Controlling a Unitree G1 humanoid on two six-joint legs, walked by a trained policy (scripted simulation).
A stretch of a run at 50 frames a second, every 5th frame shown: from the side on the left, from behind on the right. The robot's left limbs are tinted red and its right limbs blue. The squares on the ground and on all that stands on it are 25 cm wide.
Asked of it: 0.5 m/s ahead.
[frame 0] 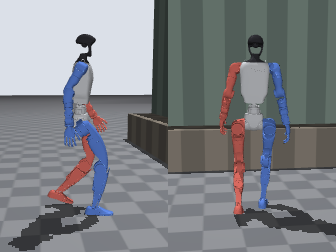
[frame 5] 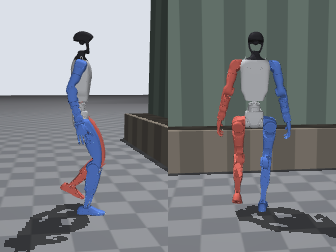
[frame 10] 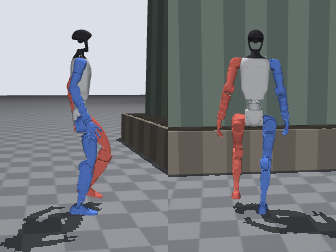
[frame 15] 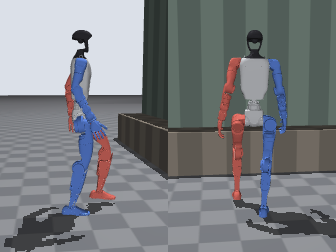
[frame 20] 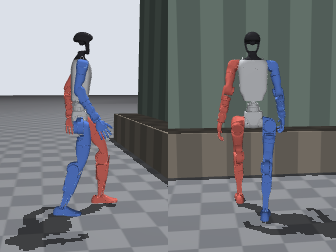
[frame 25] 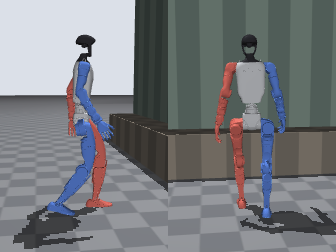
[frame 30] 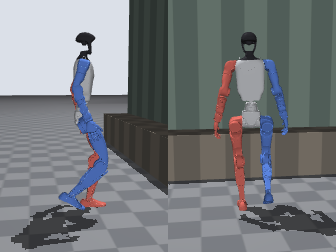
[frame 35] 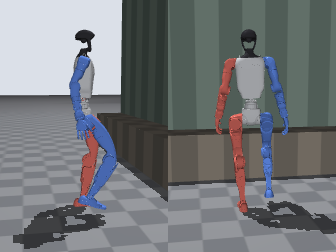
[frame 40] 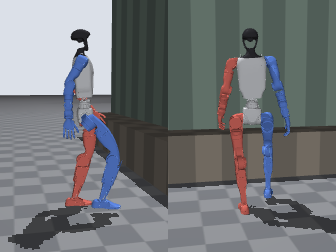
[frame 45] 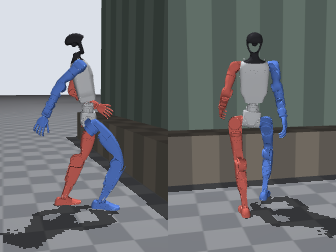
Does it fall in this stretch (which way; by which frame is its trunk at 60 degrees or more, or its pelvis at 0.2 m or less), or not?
no
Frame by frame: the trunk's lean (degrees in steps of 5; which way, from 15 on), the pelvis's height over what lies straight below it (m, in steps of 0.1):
0: 5, 0.8
5: 5, 0.8
10: 0, 0.8
15: 0, 0.8
20: 5, 0.8
25: 5, 0.8
30: 5, 0.8
35: 5, 0.8
40: 5, 0.8
45: 15 backward, 0.7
